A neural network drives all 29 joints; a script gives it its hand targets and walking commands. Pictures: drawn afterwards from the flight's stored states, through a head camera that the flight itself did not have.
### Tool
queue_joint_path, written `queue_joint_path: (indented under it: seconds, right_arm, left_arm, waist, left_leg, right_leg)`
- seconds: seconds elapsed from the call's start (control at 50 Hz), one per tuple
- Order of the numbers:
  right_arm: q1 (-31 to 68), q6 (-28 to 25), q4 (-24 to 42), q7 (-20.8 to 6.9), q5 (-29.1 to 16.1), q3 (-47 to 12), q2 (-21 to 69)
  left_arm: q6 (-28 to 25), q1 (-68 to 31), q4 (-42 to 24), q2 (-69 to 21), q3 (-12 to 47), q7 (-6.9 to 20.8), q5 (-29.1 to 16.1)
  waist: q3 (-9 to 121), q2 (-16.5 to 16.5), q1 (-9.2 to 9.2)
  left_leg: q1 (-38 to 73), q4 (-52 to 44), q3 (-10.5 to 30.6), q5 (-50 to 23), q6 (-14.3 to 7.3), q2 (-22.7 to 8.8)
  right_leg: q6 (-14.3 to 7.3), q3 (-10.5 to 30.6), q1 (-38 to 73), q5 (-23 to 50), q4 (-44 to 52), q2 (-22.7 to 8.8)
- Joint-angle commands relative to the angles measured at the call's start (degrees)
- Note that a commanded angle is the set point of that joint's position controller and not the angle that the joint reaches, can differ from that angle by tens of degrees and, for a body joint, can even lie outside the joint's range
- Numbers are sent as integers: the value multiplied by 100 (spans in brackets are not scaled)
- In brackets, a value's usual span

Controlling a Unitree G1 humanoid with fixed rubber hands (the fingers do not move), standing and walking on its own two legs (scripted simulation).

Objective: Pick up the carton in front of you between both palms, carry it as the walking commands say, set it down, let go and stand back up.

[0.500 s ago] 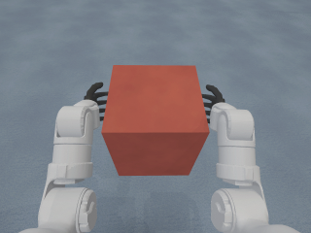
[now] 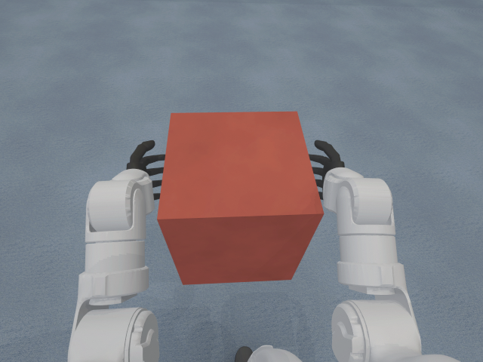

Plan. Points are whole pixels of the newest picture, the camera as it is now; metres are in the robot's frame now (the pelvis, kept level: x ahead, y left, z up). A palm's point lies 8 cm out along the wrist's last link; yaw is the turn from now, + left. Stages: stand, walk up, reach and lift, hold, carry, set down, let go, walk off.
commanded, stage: carry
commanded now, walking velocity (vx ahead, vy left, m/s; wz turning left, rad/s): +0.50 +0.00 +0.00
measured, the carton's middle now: (236, 203) +0.37 -0.02 +0.05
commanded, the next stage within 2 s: none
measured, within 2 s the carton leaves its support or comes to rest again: neither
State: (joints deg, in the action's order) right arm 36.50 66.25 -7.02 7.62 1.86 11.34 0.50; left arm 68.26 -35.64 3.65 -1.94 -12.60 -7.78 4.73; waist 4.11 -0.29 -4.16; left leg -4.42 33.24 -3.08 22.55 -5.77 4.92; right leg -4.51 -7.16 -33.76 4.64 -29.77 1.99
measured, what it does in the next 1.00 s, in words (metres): walks ahead: right foot, then left foot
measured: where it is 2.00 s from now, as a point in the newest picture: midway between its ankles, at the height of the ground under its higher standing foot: (216, 172)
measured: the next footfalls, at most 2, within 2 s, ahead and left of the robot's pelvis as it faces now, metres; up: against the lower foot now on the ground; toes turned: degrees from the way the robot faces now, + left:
right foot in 0.02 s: +0.19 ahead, -0.06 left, -0.01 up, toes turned -4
left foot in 0.56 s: +0.48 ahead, +0.11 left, -0.01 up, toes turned +6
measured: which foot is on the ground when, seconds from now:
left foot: down 0.00-0.02, up 0.04-0.54, down 0.56-1.00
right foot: up 0.00-0.00, down 0.02-0.56, up 0.58-1.00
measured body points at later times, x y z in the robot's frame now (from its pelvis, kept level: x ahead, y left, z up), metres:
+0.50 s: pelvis +0.27 +0.01 +0.01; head +0.30 -0.01 +0.46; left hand +0.63 +0.15 +0.13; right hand +0.64 -0.15 +0.13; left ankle +0.41 +0.14 -0.69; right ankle +0.15 -0.06 -0.73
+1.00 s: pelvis +0.58 +0.00 +0.01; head +0.56 +0.01 +0.46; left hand +0.86 +0.14 +0.10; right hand +0.85 -0.16 +0.10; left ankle +0.44 +0.11 -0.73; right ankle +0.71 -0.12 -0.71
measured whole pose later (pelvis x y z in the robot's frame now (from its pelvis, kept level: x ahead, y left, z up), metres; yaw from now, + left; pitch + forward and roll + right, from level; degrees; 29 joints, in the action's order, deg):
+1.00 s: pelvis +0.58 +0.00 +0.01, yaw -2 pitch +4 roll -1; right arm 9.6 69.8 18.2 4.8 6.4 6.1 7.7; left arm 70.3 -9.1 -19.4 -7.6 -6.2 -5.2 6.7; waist 7.6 0.1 -0.7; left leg 1.7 14.8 -8.4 20.1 0.0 -1.8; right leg 0.4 -8.9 -30.5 -5.1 -30.2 -4.0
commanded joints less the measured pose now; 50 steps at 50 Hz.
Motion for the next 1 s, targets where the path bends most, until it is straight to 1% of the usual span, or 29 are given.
queue_joint_path:
  seconds: [0.0,0.02,0.04,0.06,0.08,0.1,0.14,0.18,0.24,0.3,0.36,0.44,0.48,0.5,0.52,0.54,0.56,0.58,0.6,0.62,0.64,0.66,0.68,0.72,0.8,0.82,0.84,0.92,0.98]
  right_arm:
    - [3885,-26,189,-1637,-2476,-3704,6110]
    - [3951,-13,24,-1658,-2462,-3663,6273]
    - [3712,14,-80,-1593,-2426,-3652,6295]
    - [3759,-21,-74,-1560,-2319,-3600,6332]
    - [3997,-77,149,-1526,-2317,-3604,6416]
    - [4169,-120,368,-1468,-2301,-3576,6475]
    - [4199,-160,667,-1331,-2248,-3575,6527]
    - [3971,-202,803,-1220,-2159,-3605,6493]
    - [3697,-238,932,-1119,-2050,-3708,6359]
    - [3652,-225,1114,-1080,-2056,-3874,6239]
    - [3721,-143,1312,-1064,-2126,-4015,6064]
    - [3447,114,1260,-1120,-2132,-4013,5859]
    - [3282,258,1182,-1189,-2123,-3957,5807]
    - [3209,323,1136,-1229,-2119,-3916,5798]
    - [3098,373,1081,-1273,-2105,-3882,5829]
    - [2973,408,1061,-1320,-2091,-3834,5856]
    - [2842,445,1074,-1354,-2059,-3720,5835]
    - [2889,435,1038,-1357,-1915,-3662,5705]
    - [2593,455,1005,-1375,-1927,-3668,5910]
    - [2558,449,1240,-1409,-1917,-3709,6090]
    - [2523,445,1473,-1442,-1909,-3760,6247]
    - [2497,438,1722,-1471,-1912,-3830,6395]
    - [2410,424,1929,-1499,-1910,-3896,6485]
    - [1972,387,2256,-1561,-1887,-4057,6500]
    - [917,303,2721,-1731,-1883,-4377,6315]
    - [646,296,2676,-1782,-1930,-4416,6428]
    - [340,283,2662,-1816,-1919,-4394,6366]
    - [37,339,2838,-1831,-1936,-4441,5962]
    - [-105,401,2800,-1794,-1861,-4443,5725]
  left_arm:
    - [-153,-3257,225,-5587,3468,1252,-1929]
    - [-181,-3349,361,-5518,3350,1289,-1903]
    - [-170,-2939,691,-5435,3213,1301,-1880]
    - [-238,-3123,516,-5724,3357,1341,-2018]
    - [-286,-3509,238,-5997,3508,1389,-2215]
    - [-317,-3998,-106,-6234,3700,1431,-2459]
    - [-368,-4556,-568,-6563,4016,1461,-2848]
    - [-402,-4581,-794,-6602,4133,1464,-3004]
    - [-418,-4320,-872,-6457,4177,1473,-3021]
    - [-397,-4075,-950,-6242,4168,1473,-2942]
    - [-317,-3907,-1050,-5948,4110,1439,-2829]
    - [-84,-3374,-906,-5591,3917,1409,-2552]
    - [39,-3113,-805,-5510,3836,1415,-2425]
    - [92,-3013,-781,-5499,3810,1423,-2385]
    - [144,-2983,-802,-5497,3795,1439,-2373]
    - [189,-2998,-853,-5502,3809,1463,-2367]
    - [247,-3031,-930,-5514,3830,1500,-2387]
    - [321,-3162,-963,-5795,3909,1533,-2462]
    - [344,-3081,-1032,-5833,3929,1557,-2451]
    - [343,-3110,-1118,-6012,3979,1587,-2482]
    - [326,-2984,-1207,-6197,4025,1608,-2486]
    - [301,-2777,-1296,-6356,4061,1616,-2454]
    - [270,-2567,-1406,-6448,4120,1612,-2404]
    - [176,-2018,-1611,-6529,4271,1583,-2274]
    - [-2,-904,-2096,-6372,4584,1527,-1967]
    - [-12,-707,-2247,-6242,4623,1513,-1910]
    - [3,-488,-2341,-6239,4695,1519,-1907]
    - [108,-222,-2573,-5979,4775,1608,-2097]
    - [210,-63,-2528,-5714,4726,1661,-2134]
  waist:
    - [2488,381,736]
    - [2991,-881,604]
    - [3412,-1411,827]
    - [3204,-1013,805]
    - [2881,-589,770]
    - [2516,-219,637]
    - [2406,-94,503]
    - [2422,-247,470]
    - [2437,-375,525]
    - [2357,-464,598]
    - [2235,-593,640]
    - [1938,-712,728]
    - [1792,-840,723]
    - [1863,-929,635]
    - [2085,-888,491]
    - [2407,-668,372]
    - [2844,60,282]
    - [3218,1502,325]
    - [2949,1445,293]
    - [2664,1115,286]
    - [2484,529,302]
    - [2256,320,332]
    - [2211,396,354]
    - [2198,627,349]
    - [1941,830,338]
    - [1824,857,332]
    - [1712,883,323]
    - [1243,966,298]
    - [1068,990,315]
  left_leg:
    - [-484,2047,76,-4592,324,-941]
    - [-2171,3332,69,-66,531,-431]
    - [-3521,4830,387,1398,643,115]
    - [-3950,4975,640,932,428,-249]
    - [-4008,4740,630,546,345,-433]
    - [-3971,4426,589,222,342,-575]
    - [-3490,3909,526,-77,394,-740]
    - [-3475,3569,385,-264,459,-810]
    - [-3897,2935,264,-643,609,-960]
    - [-4129,2161,100,-1070,678,-979]
    - [-4067,1378,-90,-1558,647,-863]
    - [-3728,141,-389,-2003,555,-606]
    - [-3167,-626,-672,-2192,489,-365]
    - [-2521,-933,-844,-2237,423,-227]
    - [-1426,-1330,-974,-2549,370,-172]
    - [-85,-1355,-724,-2678,300,-512]
    - [1237,-907,714,-3363,139,-1718]
    - [2936,-895,2864,-3678,-918,-2951]
    - [2753,-1259,3180,-3110,-1111,-2911]
    - [2424,-1395,2631,-3051,-903,-2714]
    - [2001,-1542,2185,-3067,-676,-2598]
    - [1553,-1719,1783,-3028,-465,-2487]
    - [1317,-1880,1459,-2829,-322,-2378]
    - [1173,-2026,1000,-2843,-294,-2212]
    - [1238,-2059,393,-3159,-233,-1941]
    - [1217,-2079,306,-3261,-202,-1903]
    - [1174,-2108,250,-3291,-185,-1893]
    - [1076,-2034,-27,-3565,-96,-1813]
    - [900,-1532,-261,-4057,83,-1797]
  right_leg:
    - [-243,426,3390,1252,545,-401]
    - [-834,2238,5102,3657,-518,-2044]
    - [-1693,3879,5991,1980,-52,-2594]
    - [-1587,3914,5580,150,338,-2344]
    - [-1287,3541,4972,-593,607,-2026]
    - [-1067,3148,4337,-596,787,-1880]
    - [-885,2707,3509,-1109,1058,-1674]
    - [-828,2376,3383,-1019,1170,-1599]
    - [-805,2043,3799,8,1185,-1634]
    - [-651,1601,4303,1038,1129,-1478]
    - [-501,1236,4686,1717,1037,-1315]
    - [-400,879,4991,2446,842,-1229]
    - [-265,605,4936,3051,597,-1133]
    - [-164,474,4753,3508,279,-1117]
    - [15,192,4314,3499,-353,-1057]
    - [206,32,3489,2509,-1109,-980]
    - [356,-16,2327,309,-2173,-878]
    - [549,259,158,-2735,-3501,-118]
    - [454,634,-629,-3422,-4269,-66]
    - [363,749,-818,-3283,-4297,-309]
    - [353,817,-690,-2883,-3922,-535]
    - [391,802,-526,-2597,-3437,-720]
    - [447,743,-290,-2424,-2971,-777]
    - [548,495,-40,-2294,-2418,-660]
    - [680,116,-148,-1808,-1352,-595]
    - [682,34,-165,-1616,-1155,-588]
    - [668,-31,-138,-1454,-961,-592]
    - [551,-259,89,-924,-256,-511]
    - [385,-480,821,-803,280,-377]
